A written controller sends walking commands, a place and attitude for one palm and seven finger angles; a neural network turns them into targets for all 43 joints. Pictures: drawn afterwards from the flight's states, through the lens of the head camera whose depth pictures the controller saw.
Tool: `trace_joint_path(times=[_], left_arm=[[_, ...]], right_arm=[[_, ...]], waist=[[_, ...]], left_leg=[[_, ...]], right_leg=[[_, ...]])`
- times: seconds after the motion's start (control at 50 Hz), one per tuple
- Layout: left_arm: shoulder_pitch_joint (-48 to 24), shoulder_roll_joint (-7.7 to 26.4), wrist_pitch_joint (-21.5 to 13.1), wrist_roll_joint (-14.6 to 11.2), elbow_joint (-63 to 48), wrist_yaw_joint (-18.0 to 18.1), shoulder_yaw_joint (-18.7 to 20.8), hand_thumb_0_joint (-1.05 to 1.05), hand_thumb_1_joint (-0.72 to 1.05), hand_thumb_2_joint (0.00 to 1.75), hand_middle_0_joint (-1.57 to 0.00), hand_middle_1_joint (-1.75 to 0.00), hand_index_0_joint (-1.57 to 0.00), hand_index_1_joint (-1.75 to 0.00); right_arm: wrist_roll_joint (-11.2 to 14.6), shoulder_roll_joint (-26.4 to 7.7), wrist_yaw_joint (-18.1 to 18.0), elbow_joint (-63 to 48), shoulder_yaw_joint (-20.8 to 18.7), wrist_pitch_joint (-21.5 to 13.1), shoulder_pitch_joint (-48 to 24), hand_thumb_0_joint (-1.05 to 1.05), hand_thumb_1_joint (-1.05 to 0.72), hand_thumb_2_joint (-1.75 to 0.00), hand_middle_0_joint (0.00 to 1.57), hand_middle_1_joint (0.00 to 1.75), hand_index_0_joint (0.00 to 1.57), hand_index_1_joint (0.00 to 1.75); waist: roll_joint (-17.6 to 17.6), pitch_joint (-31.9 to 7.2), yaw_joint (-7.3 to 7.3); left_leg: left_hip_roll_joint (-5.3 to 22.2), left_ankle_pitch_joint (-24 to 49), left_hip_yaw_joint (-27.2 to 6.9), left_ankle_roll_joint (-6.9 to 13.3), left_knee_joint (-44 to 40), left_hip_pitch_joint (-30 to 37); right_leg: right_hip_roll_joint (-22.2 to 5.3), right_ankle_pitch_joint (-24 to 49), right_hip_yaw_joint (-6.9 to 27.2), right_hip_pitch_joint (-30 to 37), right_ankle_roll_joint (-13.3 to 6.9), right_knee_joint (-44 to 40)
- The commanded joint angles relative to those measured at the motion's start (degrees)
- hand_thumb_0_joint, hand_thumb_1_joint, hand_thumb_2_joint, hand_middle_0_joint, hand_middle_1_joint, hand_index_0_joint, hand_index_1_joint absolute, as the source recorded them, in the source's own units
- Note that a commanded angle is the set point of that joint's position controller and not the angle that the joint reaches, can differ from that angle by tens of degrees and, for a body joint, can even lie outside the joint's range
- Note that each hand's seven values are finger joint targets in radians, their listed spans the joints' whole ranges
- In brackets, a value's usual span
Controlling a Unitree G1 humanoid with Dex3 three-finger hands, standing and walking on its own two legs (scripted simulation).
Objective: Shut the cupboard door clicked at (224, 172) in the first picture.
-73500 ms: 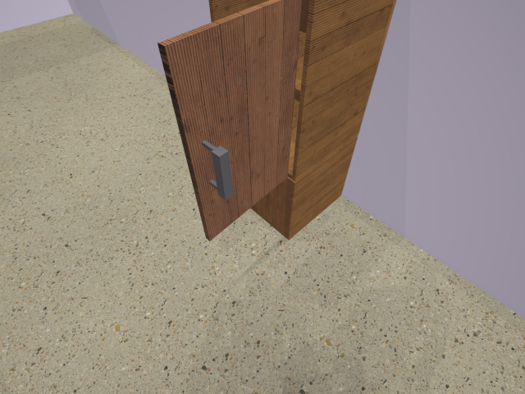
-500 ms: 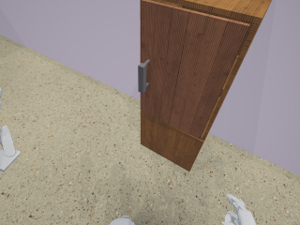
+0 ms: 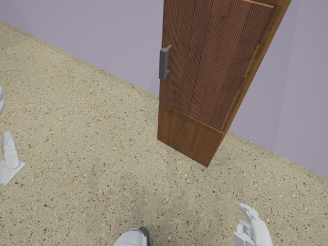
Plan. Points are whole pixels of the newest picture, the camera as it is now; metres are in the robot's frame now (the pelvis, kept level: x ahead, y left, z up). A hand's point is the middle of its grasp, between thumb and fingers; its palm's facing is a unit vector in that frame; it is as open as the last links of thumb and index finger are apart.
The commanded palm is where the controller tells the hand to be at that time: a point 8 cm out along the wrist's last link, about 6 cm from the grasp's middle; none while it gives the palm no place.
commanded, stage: stop stepping back and stand still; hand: left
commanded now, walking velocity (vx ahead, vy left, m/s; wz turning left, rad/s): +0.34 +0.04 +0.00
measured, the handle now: (166, 62) +0.85 +0.10 -0.03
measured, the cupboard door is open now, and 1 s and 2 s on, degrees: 1 1 1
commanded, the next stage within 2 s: let the arm hang, fingers relaxed in 1.10 s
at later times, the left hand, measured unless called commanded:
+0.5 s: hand out of the picture +0.16 +0.29 +0.20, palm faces +0.30 -0.88 -0.38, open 7.5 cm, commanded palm +0.08 +0.34 +0.20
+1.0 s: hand out of the picture +0.15 +0.33 +0.19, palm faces +0.35 -0.83 -0.44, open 7.5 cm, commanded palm +0.09 +0.38 +0.20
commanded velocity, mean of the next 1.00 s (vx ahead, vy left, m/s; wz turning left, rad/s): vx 0.12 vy -0.10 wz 0.00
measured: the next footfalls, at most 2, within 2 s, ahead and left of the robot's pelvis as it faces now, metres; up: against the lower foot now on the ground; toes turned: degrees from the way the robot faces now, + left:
left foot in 0.30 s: +0.11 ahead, +0.10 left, +0.00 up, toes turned -2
right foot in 0.58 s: -0.07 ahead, +0.00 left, +0.00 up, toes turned -9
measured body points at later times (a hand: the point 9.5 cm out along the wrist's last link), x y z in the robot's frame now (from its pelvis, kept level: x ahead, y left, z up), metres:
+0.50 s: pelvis -0.08 +0.05 +0.03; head -0.09 +0.09 +0.48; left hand +0.13 +0.33 +0.22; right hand +0.01 -0.18 -0.05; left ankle +0.06 +0.11 -0.71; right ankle -0.11 -0.03 -0.67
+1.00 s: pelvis -0.08 +0.09 +0.01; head -0.06 +0.12 +0.46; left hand +0.13 +0.37 +0.22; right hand +0.05 -0.15 -0.07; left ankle -0.05 +0.24 -0.72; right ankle -0.11 +0.00 -0.72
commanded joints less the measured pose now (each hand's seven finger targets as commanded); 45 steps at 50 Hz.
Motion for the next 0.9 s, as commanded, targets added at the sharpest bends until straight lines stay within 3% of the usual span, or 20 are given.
trace_joint_path(times=[0.0, 0.04, 0.08, 0.12, 0.18, 0.2, 0.24, 0.28, 0.3, 0.32, 0.38, 0.48, 0.52, 0.54, 0.56, 0.58, 0.64, 0.8, 0.84, 0.88], left_arm=[[-8.1, 12.9, -0.3, -0.6, -4.3, 1.7, 7.8, 0.0, 0.9, 0.9, -0.2, -0.3, -0.2, -0.3], [-9.3, 10.3, 0.8, -1.0, 1.2, 0.9, 5.5, 0.0, 0.9, 0.9, -0.2, -0.3, -0.2, -0.3], [-4.6, 11.7, 2.5, -1.4, 4.0, 0.8, 8.0, 0.0, 0.9, 0.9, -0.2, -0.3, -0.2, -0.3], [-5.1, 10.8, 2.7, -1.5, 1.2, 0.5, 6.0, 0.0, 0.9, 0.9, -0.2, -0.3, -0.2, -0.3], [-5.6, 13.0, 2.6, -1.3, -4.1, 1.1, 6.5, 0.0, 0.9, 0.9, -0.2, -0.3, -0.2, -0.3], [-7.6, 12.3, 2.5, -0.8, -6.5, 1.2, 4.7, 0.0, 0.9, 0.9, -0.2, -0.3, -0.2, -0.3], [-13.8, 11.9, 2.5, -0.5, -8.1, 1.7, 4.1, 0.0, 0.9, 0.9, -0.2, -0.3, -0.2, -0.3], [-21.3, 10.7, 2.6, -0.1, -10.3, 1.8, 2.3, 0.0, 0.9, 0.9, -0.2, -0.3, -0.2, -0.3], [-22.1, 10.8, 2.4, 0.7, -9.6, 2.5, 3.2, 0.0, 0.9, 0.9, -0.2, -0.3, -0.2, -0.3], [-19.2, 11.6, 2.1, 0.7, -7.4, 2.5, 4.6, 0.0, 0.9, 0.9, -0.2, -0.3, -0.2, -0.3], [-8.4, 14.0, 3.2, -0.4, -14.6, 1.6, 7.6, 0.0, 0.9, 0.9, -0.2, -0.3, -0.2, -0.3], [11.8, 12.1, 4.7, -1.5, -13.0, 1.6, 8.7, 0.0, 0.9, 0.9, -0.2, -0.3, -0.2, -0.3], [10.3, 13.3, 6.2, -1.4, -11.8, 1.5, 8.9, 0.0, 0.9, 0.9, -0.2, -0.3, -0.2, -0.3], [4.7, 14.3, 6.3, -0.9, -11.8, 1.7, 9.4, 0.0, 0.9, 0.9, -0.2, -0.3, -0.2, -0.3], [-1.5, 15.7, 5.4, -1.1, -10.7, 1.9, 10.6, 0.0, 0.9, 0.9, -0.2, -0.3, -0.2, -0.3], [-5.8, 17.3, 4.5, -1.0, -7.9, 2.4, 13.5, 0.0, 0.9, 0.9, -0.2, -0.3, -0.2, -0.3], [-5.5, 10.3, 5.4, -0.1, 4.3, 2.3, 6.2, 0.0, 0.9, 0.9, -0.2, -0.3, -0.2, -0.3], [-12.8, 10.3, 3.6, 0.7, -8.8, 3.3, 1.8, 0.0, 0.9, 0.9, -0.2, -0.3, -0.2, -0.3], [-11.3, 12.0, 2.8, 0.0, -15.2, 3.3, 4.6, 0.0, 0.9, 0.9, -0.2, -0.3, -0.2, -0.3], [-8.5, 15.0, 1.5, 0.1, -16.3, 3.0, 8.2, 0.0, 0.9, 0.9, -0.2, -0.3, -0.2, -0.3]], right_arm=[[0.8, -8.3, -2.3, -9.5, -3.8, -2.9, -1.4, 0.0, -0.9, -0.9, 0.2, 0.3, 0.2, 0.3], [1.1, -9.1, -2.1, -10.3, -2.8, -2.3, -2.8, 0.0, -0.9, -0.9, 0.2, 0.3, 0.2, 0.3], [0.3, -9.5, -1.9, -11.7, -3.1, -0.9, -2.8, 0.0, -0.9, -0.9, 0.2, 0.3, 0.2, 0.3], [0.5, -8.8, -1.8, -12.7, -2.7, 0.4, -2.1, 0.0, -0.9, -0.9, 0.2, 0.3, 0.2, 0.3], [-0.2, -8.9, -1.8, -11.5, -3.2, 0.6, -0.7, 0.0, -0.9, -0.9, 0.2, 0.3, 0.2, 0.3], [-0.1, -8.8, -1.4, -10.4, -3.2, 0.8, 0.9, 0.0, -0.9, -0.9, 0.2, 0.3, 0.2, 0.3], [0.2, -8.9, -1.8, -10.7, -2.3, -0.4, 0.6, 0.0, -0.9, -0.9, 0.2, 0.3, 0.2, 0.3], [0.0, -11.3, -2.6, -10.1, -2.3, -2.6, 0.8, 0.0, -0.9, -0.9, 0.2, 0.3, 0.2, 0.3], [-0.3, -11.1, -2.4, -10.7, -2.4, -3.8, 1.4, 0.0, -0.9, -0.9, 0.2, 0.3, 0.2, 0.3], [-0.3, -9.8, -2.0, -10.3, -2.2, -4.3, 0.4, 0.0, -0.9, -0.9, 0.2, 0.3, 0.2, 0.3], [-0.8, -9.3, 0.0, -11.4, -3.5, -4.2, -1.2, 0.0, -0.9, -0.9, 0.2, 0.3, 0.2, 0.3], [-0.8, -7.3, 1.2, -12.8, -2.9, -1.3, -0.1, 0.0, -0.9, -0.9, 0.2, 0.3, 0.2, 0.3], [-0.7, -6.5, 0.6, -11.8, -2.6, 1.1, 0.5, 0.0, -0.9, -0.9, 0.2, 0.3, 0.2, 0.3], [-0.3, -7.3, 0.4, -10.7, -3.0, 2.0, 0.9, 0.0, -0.9, -0.9, 0.2, 0.3, 0.2, 0.3], [-0.7, -8.5, 0.0, -9.5, -3.2, 2.2, 0.8, 0.0, -0.9, -0.9, 0.2, 0.3, 0.2, 0.3], [-1.9, -9.4, -0.2, -8.5, -2.8, 1.6, 0.3, 0.0, -0.9, -0.9, 0.2, 0.3, 0.2, 0.3], [0.0, -8.7, -1.0, -9.1, -3.4, 1.6, 1.2, 0.0, -0.9, -0.9, 0.2, 0.3, 0.2, 0.3], [-0.9, -8.3, -2.9, -9.7, -2.0, -1.5, -0.7, 0.0, -0.9, -0.9, 0.2, 0.3, 0.2, 0.3], [-0.6, -10.5, -2.9, -11.2, -3.2, -2.0, 0.6, 0.0, -0.9, -0.9, 0.2, 0.3, 0.2, 0.3], [-0.9, -9.1, -1.9, -11.2, -2.9, -2.5, 1.3, 0.0, -0.9, -0.9, 0.2, 0.3, 0.2, 0.3]], waist=[[-0.2, -16.1, -5.24], [4.3, -4.3, -5.26], [5.3, 0.0, -4.59], [0.8, 3.0, -5.17], [-9.8, 3.5, -5.61], [-12.2, 3.1, -5.95], [-3.7, 3.8, -7.28], [20.3, 5.3, -7.12], [24.8, 7.5, -6.42], [20.1, 3.2, -4.97], [19.9, -6.9, -2.32], [11.4, -10.8, -2.86], [-3.2, -9.4, -3.5], [-11.2, -5.2, -4.21], [-11.3, 0.4, -4.97], [-5.7, 2.0, -5.86], [-8.3, 2.3, -5.9], [-2.6, 2.9, -4.32], [11.2, -1.9, -4.77], [16.2, -4.8, -4.1]], left_leg=[[1.3, 9.8, -3.7, 1.2, 1.7, 33.9], [3.0, -18.0, -7.7, 0.7, -6.4, 24.0], [0.3, -30.3, -7.8, -2.1, -10.0, 19.8], [-2.7, -31.3, -5.5, -4.1, -3.3, 19.4], [-5.5, -18.2, -4.4, -2.8, 20.0, 22.3], [-4.7, -16.8, -6.1, -2.3, 22.2, 20.2], [-2.5, -19.0, -8.6, -1.3, 8.5, 19.3], [5.0, -40.5, -27.6, -0.5, -21.0, 11.1], [9.6, -48.3, -37.4, 1.1, -28.4, 7.2], [9.4, -51.9, -35.1, -1.5, -30.2, 7.4], [6.6, -45.5, -23.9, -11.2, -30.6, 11.0], [2.0, -33.2, -7.8, -2.9, -18.1, 7.4], [-3.1, -27.3, -2.0, -2.8, 2.8, 1.9], [-5.0, -24.3, -2.9, -1.8, 20.3, -2.1], [-4.4, -22.9, -6.9, -1.7, 31.6, -8.5], [-3.2, -20.9, -8.4, -1.7, 34.9, -6.9], [-0.3, -17.4, -7.9, -0.7, 28.2, -3.2], [-2.7, -15.7, 0.2, 0.8, -0.4, 17.5], [5.2, -4.5, -13.4, 4.2, -7.5, 26.3], [11.6, 15.1, -21.0, 5.7, -9.3, 32.0]], right_leg=[[-7.0, 36.2, 2.2, -14.5, 3.5, -3.8], [-4.2, 2.5, 2.5, -17.0, 1.5, -10.9], [-3.4, -13.8, 1.4, -20.0, -2.6, -15.4], [-5.0, -20.9, 2.1, -25.4, -5.2, -18.0], [-14.5, -22.1, 12.8, -35.2, -10.4, -24.5], [-16.2, -17.7, 10.0, -32.6, -11.0, -21.9], [-11.8, -11.7, 3.0, -27.0, -6.4, -11.6], [-1.8, -8.9, -3.9, -19.1, 0.3, 10.9], [0.6, -6.5, -1.6, -18.0, 0.8, 18.1], [0.8, -4.7, -0.7, -14.3, 0.1, 20.8], [3.8, -3.7, -4.7, -7.4, -0.8, 22.9], [3.0, -0.6, -10.2, 9.5, -3.1, -4.3], [-7.2, -1.6, -0.1, 9.3, -6.8, -14.7], [-19.9, -8.2, 15.8, -0.1, -11.7, -22.4], [-26.3, -11.4, 22.2, -6.2, -15.1, -26.9], [-26.9, -8.3, 19.8, -11.4, -15.3, -27.4], [-20.1, -18.7, 13.8, -11.7, -11.4, -23.2], [-13.2, -1.6, 0.6, -10.9, -7.3, -13.6], [-7.1, 10.4, -4.6, -13.0, -1.8, 3.4], [-4.1, 0.8, -5.3, -18.5, 0.4, 8.8]])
